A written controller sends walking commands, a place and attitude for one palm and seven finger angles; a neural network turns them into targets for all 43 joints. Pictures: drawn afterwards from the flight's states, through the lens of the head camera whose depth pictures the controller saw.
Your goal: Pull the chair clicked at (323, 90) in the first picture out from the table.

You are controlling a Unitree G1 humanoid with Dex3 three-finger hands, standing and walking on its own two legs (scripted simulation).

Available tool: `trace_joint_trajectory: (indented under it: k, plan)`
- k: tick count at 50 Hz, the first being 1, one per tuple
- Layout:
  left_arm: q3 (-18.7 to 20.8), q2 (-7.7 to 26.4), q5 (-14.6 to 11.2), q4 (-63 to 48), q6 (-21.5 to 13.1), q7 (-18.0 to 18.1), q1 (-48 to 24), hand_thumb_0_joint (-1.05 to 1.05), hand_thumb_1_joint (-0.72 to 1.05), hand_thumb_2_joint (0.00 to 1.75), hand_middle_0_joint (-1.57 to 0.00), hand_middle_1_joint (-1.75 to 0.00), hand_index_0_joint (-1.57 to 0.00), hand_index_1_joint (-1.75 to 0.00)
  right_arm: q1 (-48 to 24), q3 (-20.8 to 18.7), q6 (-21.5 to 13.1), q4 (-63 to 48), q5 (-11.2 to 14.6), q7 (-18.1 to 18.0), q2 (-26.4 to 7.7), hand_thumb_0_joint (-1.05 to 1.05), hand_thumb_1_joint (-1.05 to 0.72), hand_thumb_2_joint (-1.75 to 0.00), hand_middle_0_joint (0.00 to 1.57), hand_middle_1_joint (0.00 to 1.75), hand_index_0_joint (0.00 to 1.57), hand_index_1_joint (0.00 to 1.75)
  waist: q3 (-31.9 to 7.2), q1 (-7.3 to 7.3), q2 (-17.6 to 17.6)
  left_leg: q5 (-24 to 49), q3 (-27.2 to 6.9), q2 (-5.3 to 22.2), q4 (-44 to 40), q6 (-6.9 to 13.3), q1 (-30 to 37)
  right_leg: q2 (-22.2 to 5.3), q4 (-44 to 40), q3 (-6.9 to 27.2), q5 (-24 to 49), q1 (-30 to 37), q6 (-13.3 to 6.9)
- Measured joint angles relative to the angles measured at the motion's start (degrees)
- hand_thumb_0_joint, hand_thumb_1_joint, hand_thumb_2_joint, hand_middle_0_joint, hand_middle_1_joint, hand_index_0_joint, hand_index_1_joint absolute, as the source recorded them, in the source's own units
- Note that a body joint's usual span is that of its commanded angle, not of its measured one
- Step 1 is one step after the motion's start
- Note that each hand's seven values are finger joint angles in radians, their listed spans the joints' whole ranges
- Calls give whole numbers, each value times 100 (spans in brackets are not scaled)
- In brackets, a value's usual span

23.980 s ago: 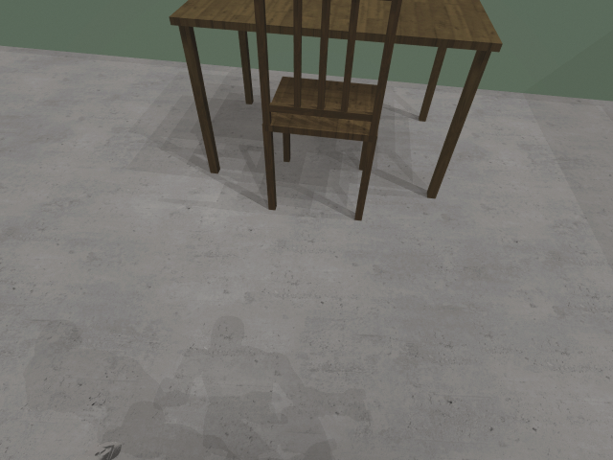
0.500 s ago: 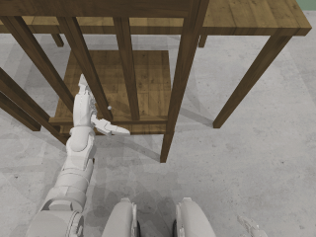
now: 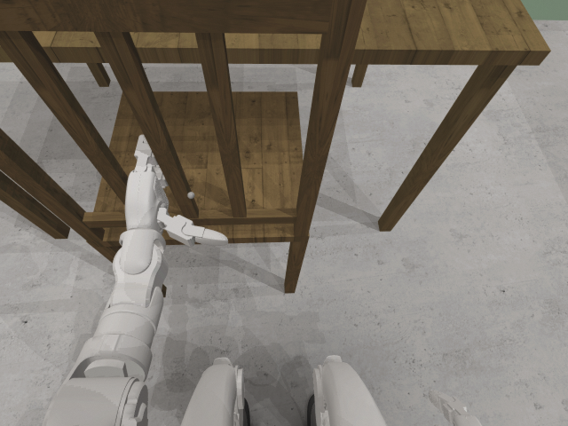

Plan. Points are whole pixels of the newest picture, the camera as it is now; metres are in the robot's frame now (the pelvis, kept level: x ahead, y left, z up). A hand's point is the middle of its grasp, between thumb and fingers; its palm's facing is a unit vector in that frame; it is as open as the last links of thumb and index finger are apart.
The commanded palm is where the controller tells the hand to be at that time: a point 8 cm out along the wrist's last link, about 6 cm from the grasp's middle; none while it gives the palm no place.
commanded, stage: hook a spindle and tug to test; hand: left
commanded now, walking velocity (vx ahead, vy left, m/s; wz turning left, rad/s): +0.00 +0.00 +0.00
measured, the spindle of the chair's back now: (164, 152) +0.47 +0.15 +0.07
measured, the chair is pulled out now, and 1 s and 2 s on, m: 0.00 0.00 0.05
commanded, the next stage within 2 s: step backward, pulling the chair out in 1.48 s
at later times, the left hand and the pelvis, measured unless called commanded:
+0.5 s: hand (186, 192) +0.43 +0.13 +0.03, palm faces +0.02 -1.00 -0.01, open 12.9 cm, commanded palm +0.40 +0.17 +0.02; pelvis +0.00 +0.01 +0.00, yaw +0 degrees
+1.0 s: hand (192, 195) +0.42 +0.12 +0.03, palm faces +0.03 -1.00 -0.01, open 5.6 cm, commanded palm +0.39 +0.16 +0.02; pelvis +0.01 +0.01 +0.00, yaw +0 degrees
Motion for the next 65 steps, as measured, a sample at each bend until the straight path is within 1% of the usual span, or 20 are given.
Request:
trace_joint_trajectory:
  k: [4,8,15,19,23,28,33,36,44,48,54,59,65]
  plan:
    - [-34,-2,-28,-38,-15,-20,13,-1,-50,30,-7,-11,-7,-11,-27,-7,-24,-17,0,-5,2,0,-90,-90,20,30,21,30,4,17,1,0,-10,-7,15,0,-9,-7,12,-10,-3,-2,0]
    - [-65,-33,-44,-38,-10,-12,-10,-1,-50,30,-10,-21,-10,-21,-59,-3,-30,-13,2,-2,8,0,-90,-90,20,30,21,30,3,37,-5,2,-15,-13,21,4,-12,-12,14,-14,-3,0,3]
    - [-38,0,-17,59,-1,-17,-115,-1,-50,30,-20,-51,-19,-51,-83,18,-24,-22,-4,-4,21,0,-90,-90,20,30,21,30,-5,31,-19,-5,-28,-19,62,12,-64,-17,42,-25,-9,-39,10]
    - [-55,8,-63,-12,50,-8,-91,-1,-47,31,-26,-72,-25,-72,-62,4,-19,-36,1,6,25,0,-90,-90,20,30,21,30,-4,31,-7,-12,-28,-18,67,20,-72,-15,32,-25,-7,-39,18]
    - [-79,-2,-77,-51,96,44,-80,-1,-36,36,-33,-93,-31,-93,-33,-1,-10,-18,0,14,21,0,-90,-90,20,30,21,30,-10,34,8,-16,-27,-24,58,31,-68,-20,9,-24,-5,-28,31]
    - [-129,-12,-84,-158,155,130,10,-1,-15,45,-40,-119,-37,-118,8,-17,25,-13,0,41,28,0,-90,-90,20,30,21,30,-16,37,19,-25,-7,-22,18,46,-18,-16,-41,-3,0,19,47]
    - [-232,-76,-63,-205,124,197,76,0,10,56,-44,-134,-41,-134,42,-29,41,9,-3,55,29,0,-90,-90,20,30,21,30,-13,61,29,-36,-11,-34,-15,57,31,-27,-87,-7,-8,80,61]
    - [-256,-122,-51,-243,107,239,104,0,26,63,-44,-136,-43,-138,37,-34,55,17,-11,64,39,0,-90,-90,20,30,21,30,-15,64,22,-46,-12,-37,-20,59,42,-29,-95,-8,-18,93,63]
    - [-315,-181,5,-301,70,296,161,1,67,80,-45,-139,-43,-140,-4,-43,92,-16,-24,90,59,0,-90,-90,20,30,21,30,-23,85,18,-71,-15,-41,-18,55,60,-32,-86,-10,-47,110,59]
    - [-334,-206,-14,-409,121,326,227,1,69,80,-43,-140,-41,-141,-34,-51,120,-53,-21,104,72,0,-90,-90,20,30,21,30,-25,97,14,-80,-12,-36,-17,45,69,-27,-76,-6,-59,111,49]
    - [-380,-232,-48,-692,198,291,508,1,70,78,-42,-141,-40,-142,-49,-43,151,-145,4,116,87,0,-90,-90,20,30,21,30,-31,108,8,-89,7,-17,-77,31,162,-6,-118,14,-64,181,35]
    - [-449,-261,-49,-892,190,258,742,1,70,77,-41,-140,-40,-142,-51,-43,136,-192,14,105,84,0,-90,-90,20,30,20,30,-44,125,0,-101,3,-14,-103,13,220,-3,-128,11,-86,231,20]
    - [-475,-272,-35,-1000,153,175,849,1,70,78,-42,-141,-40,-143,-109,-35,110,-195,19,76,64,0,-90,-90,20,30,20,30,-40,152,-27,-117,-14,-18,-74,-8,220,-6,-76,-5,-121,226,-1]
